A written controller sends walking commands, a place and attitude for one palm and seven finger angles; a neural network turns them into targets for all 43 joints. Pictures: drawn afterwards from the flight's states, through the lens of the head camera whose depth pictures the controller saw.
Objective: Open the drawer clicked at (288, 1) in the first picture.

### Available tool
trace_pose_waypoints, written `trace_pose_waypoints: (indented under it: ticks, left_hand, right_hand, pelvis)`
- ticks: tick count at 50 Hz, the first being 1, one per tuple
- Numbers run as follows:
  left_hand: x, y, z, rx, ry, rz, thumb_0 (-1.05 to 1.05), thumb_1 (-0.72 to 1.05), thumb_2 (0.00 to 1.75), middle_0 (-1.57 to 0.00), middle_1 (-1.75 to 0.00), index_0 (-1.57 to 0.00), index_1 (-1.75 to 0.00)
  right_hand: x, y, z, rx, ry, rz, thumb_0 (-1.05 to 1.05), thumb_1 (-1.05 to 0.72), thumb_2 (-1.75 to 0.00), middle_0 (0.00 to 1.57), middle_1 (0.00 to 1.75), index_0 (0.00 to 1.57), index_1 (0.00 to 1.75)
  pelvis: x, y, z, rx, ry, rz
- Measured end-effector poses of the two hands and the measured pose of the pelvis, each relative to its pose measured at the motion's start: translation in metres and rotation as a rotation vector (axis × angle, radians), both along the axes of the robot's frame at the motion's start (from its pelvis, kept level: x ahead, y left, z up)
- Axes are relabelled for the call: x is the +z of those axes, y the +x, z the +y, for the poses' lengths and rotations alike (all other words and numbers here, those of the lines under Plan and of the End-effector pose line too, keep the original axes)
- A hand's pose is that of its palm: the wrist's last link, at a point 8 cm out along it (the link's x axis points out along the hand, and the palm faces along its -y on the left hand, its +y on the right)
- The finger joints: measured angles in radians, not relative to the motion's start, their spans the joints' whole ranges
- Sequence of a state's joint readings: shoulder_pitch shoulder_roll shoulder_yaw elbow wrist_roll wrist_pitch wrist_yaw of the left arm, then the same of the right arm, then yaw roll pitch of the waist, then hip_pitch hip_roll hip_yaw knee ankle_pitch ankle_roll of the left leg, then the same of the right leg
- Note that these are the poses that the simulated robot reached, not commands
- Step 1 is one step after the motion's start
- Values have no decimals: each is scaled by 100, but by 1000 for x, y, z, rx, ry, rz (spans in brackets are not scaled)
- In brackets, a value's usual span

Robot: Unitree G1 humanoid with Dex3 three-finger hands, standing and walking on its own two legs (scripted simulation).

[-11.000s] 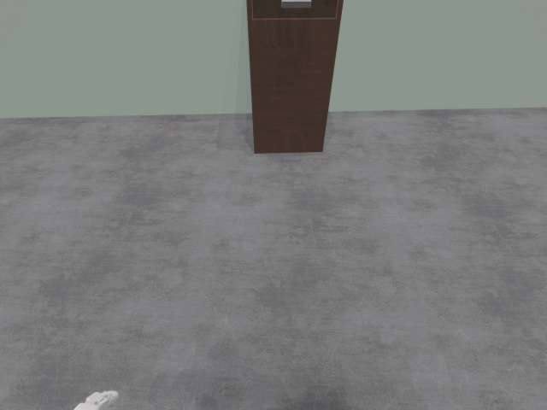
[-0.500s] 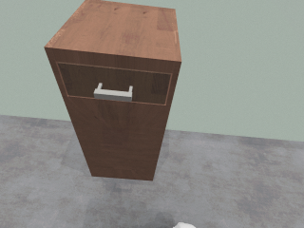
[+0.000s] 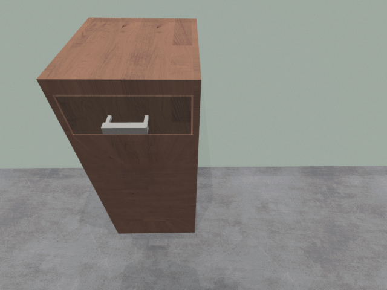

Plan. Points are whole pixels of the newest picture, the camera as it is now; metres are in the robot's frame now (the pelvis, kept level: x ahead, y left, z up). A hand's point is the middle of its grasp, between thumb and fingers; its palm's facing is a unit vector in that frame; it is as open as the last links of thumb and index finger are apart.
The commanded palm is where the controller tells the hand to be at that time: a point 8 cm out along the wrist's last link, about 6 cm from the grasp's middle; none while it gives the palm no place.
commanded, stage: come to a stop and stand still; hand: left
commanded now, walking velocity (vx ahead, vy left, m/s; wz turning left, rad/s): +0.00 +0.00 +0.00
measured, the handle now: (126, 123) +0.53 +0.20 +0.04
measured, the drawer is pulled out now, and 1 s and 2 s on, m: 0.00 0.00 0.00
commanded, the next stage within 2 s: look again from close up in 0.44 s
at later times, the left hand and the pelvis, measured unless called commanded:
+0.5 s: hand out of the picture -0.03 +0.09 -0.17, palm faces +0.09 -0.99 -0.11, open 7.4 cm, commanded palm none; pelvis +0.01 -0.03 +0.00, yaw +1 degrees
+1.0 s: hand out of the picture +0.07 +0.18 -0.18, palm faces +0.02 -0.98 -0.22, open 7.4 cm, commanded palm none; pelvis +0.04 +0.00 -0.01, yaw +0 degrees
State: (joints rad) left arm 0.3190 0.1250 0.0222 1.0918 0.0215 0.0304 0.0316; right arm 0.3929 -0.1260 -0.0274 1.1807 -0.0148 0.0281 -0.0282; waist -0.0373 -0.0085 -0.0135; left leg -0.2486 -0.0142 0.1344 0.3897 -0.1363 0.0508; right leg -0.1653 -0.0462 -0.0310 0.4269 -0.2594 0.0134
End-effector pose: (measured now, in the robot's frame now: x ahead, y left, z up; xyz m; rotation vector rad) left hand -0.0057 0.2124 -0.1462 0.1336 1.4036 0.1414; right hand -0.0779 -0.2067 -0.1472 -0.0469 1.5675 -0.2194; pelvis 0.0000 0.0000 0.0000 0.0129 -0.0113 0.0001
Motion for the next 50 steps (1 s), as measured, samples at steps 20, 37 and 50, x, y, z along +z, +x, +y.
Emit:
trace_pose_waypoints:
  ticks: [20,37,50]
  left_hand:
    - [-4,-31,-70,66,-82,40,0,91,89,-20,-30,-20,-30]
    - [-5,-2,-21,20,4,23,1,91,89,-20,-30,-20,-30]
    - [0,68,11,-19,42,-102,0,91,89,-19,-30,-19,-30]
  right_hand:
    - [-3,54,-20,74,29,-104,0,-91,-90,19,30,20,30]
    - [-7,91,-27,118,-10,-179,1,-92,-90,19,30,20,30]
    - [-6,115,-14,141,-15,-181,1,-93,-90,20,30,20,30]
  pelvis:
    - [1,7,-33,11,-18,-11]
    - [-8,24,-18,17,-34,8]
    - [-7,43,-4,3,-10,5]
